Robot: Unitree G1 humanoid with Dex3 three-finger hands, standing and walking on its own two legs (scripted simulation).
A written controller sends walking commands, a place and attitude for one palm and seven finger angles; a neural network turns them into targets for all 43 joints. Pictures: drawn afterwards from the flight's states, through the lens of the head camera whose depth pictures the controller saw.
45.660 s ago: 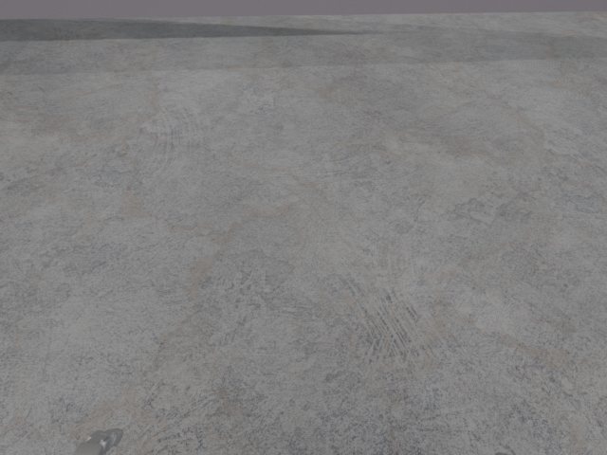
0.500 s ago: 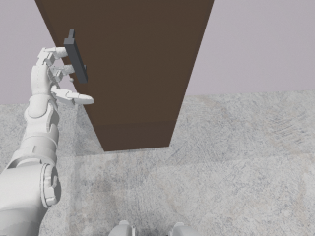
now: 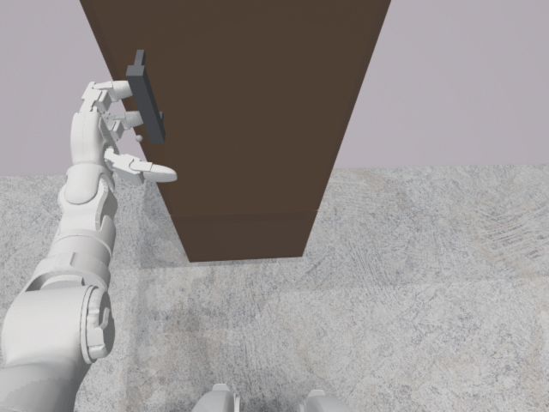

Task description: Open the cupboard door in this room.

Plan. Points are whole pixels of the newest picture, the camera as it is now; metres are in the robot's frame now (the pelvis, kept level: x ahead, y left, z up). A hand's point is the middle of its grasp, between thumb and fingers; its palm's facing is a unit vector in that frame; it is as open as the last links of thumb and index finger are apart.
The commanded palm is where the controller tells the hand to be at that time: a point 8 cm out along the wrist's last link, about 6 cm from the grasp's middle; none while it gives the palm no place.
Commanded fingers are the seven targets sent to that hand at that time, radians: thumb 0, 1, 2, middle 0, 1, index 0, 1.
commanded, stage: move the hooked fingers beside the handle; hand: left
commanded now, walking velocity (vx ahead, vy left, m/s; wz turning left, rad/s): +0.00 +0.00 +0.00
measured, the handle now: (149, 98) +0.56 +0.19 +0.09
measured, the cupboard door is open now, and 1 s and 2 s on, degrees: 0 0 0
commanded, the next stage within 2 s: none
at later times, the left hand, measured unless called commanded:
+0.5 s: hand (137, 136) +0.48 +0.20 +0.09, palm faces +0.10 -0.99 -0.03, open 14.3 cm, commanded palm +0.46 +0.22 +0.09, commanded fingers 0.00 -0.50 0.30 -0.30 -1.20 -0.30 -1.20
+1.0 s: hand (130, 136) +0.48 +0.21 +0.09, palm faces +0.06 -1.00 -0.02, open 14.1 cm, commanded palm +0.46 +0.25 +0.09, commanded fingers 0.00 -0.50 0.30 -0.30 -1.20 -0.30 -1.20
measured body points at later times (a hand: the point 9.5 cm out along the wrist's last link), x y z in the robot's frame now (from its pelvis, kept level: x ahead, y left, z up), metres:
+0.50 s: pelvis +0.00 +0.00 +0.00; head +0.10 +0.01 +0.44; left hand +0.47 +0.25 +0.09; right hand +0.02 -0.27 -0.12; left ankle +0.00 +0.09 -0.69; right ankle -0.01 -0.11 -0.69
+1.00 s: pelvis +0.00 -0.01 +0.00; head +0.10 +0.01 +0.44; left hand +0.47 +0.26 +0.09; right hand +0.02 -0.27 -0.11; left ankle +0.00 +0.09 -0.69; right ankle -0.01 -0.11 -0.69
